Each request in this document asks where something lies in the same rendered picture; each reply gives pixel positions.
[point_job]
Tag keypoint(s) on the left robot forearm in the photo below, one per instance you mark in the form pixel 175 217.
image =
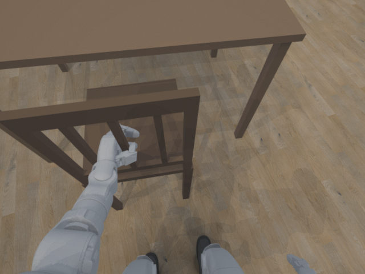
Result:
pixel 93 205

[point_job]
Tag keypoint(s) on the left robot hand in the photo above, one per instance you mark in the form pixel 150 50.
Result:
pixel 109 149

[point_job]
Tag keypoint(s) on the table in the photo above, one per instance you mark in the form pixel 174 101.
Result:
pixel 57 32

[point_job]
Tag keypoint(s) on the robot left upper arm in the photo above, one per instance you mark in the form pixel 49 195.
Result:
pixel 66 251

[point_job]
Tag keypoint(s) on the left robot thigh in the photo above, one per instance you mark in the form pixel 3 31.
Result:
pixel 141 266

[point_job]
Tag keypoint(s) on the right robot hand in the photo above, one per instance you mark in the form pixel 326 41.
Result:
pixel 301 265

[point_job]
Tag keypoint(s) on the robot right foot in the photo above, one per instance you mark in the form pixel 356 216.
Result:
pixel 202 242

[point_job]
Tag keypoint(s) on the chair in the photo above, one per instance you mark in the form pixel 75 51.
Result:
pixel 155 109

